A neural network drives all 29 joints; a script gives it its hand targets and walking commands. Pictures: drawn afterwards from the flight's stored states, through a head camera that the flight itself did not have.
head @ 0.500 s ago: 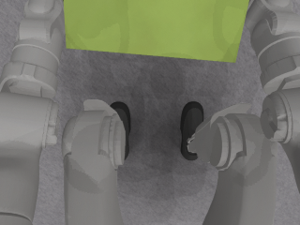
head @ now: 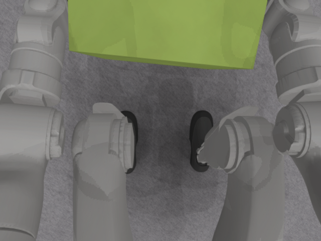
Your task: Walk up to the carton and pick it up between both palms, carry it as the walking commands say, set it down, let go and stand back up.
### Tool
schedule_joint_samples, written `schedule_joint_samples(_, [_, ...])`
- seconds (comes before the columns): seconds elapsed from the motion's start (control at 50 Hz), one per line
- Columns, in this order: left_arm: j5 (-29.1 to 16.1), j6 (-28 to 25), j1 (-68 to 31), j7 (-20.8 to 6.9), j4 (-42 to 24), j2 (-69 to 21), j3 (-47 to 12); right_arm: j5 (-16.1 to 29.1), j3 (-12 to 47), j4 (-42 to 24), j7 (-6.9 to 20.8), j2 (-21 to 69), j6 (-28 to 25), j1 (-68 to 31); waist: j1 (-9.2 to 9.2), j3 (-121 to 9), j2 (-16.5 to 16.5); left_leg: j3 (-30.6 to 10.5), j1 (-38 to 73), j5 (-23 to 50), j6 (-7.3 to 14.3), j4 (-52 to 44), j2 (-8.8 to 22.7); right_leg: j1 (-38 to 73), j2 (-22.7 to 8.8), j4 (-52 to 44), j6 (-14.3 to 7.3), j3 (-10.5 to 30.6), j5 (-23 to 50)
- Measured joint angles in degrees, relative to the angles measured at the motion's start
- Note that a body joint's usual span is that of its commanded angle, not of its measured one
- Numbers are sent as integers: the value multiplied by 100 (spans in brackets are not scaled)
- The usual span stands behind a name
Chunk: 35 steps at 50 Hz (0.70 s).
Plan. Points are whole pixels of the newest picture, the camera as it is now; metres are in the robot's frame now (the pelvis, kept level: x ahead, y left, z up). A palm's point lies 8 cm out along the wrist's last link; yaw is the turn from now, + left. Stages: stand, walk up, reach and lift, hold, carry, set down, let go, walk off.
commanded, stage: reach and lift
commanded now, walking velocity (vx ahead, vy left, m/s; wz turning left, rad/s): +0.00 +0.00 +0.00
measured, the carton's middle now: out of the picture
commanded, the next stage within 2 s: none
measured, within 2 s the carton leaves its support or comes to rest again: neither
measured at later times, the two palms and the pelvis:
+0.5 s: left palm out of the picture +0.54 +0.22 -0.11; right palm out of the picture +0.54 -0.16 -0.10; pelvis -0.01 +0.00 +0.03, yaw +0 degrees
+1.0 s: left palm out of the picture +0.52 +0.22 -0.04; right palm out of the picture +0.52 -0.17 -0.04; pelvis -0.02 +0.00 +0.07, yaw +1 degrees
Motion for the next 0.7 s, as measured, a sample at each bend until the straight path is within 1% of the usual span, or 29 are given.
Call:
schedule_joint_samples(0.08, [157,122,-92,-70,-9,-50,152,-144,-179,-161,23,33,88,88,52,-2,34,-4,111,43,-7,-130,8,102,10,-131,-9,-4,56])
schedule_joint_samples(0.14, [135,198,-101,-98,-100,-27,203,-229,-214,-396,1,56,211,146,62,5,67,-9,185,76,-17,-208,-5,179,0,-202,-15,-10,78])
schedule_joint_samples(0.2, [236,256,-160,-175,-89,-52,374,-331,-379,-521,-3,109,318,140,90,1,96,-15,246,97,-23,-275,-9,238,-3,-265,-26,-16,96])
schedule_joint_samples(0.28, [296,388,-183,-236,-204,1,401,-536,-511,-701,5,197,418,192,88,3,115,-11,313,126,-37,-362,-29,305,-20,-335,-38,-11,109])
schedule_joint_samples(0.36, [416,555,-148,-266,-388,-18,466,-640,-644,-967,18,250,605,288,80,7,129,-15,389,136,-36,-419,-36,388,-23,-394,-36,-15,112])
schedule_joint_samples(0.5, [636,739,-192,-346,-574,-127,763,-819,-1018,-1366,73,379,801,396,93,3,80,-34,468,158,-36,-526,-19,467,0,-522,-36,-31,157])
schedule_joint_samples(0.62, [806,907,30,-353,-1028,-228,945,-917,-1167,-1790,117,464,1005,541,101,10,118,-39,579,173,-37,-649,-29,590,-6,-650,-31,-35,164])
schedule_joint_samples(0.7, [840,1049,228,-344,-1335,-289,1052,-1046,-1284,-2081,152,574,1166,675,67,12,147,-21,737,183,-32,-763,-49,751,-23,-749,-28,-18,154])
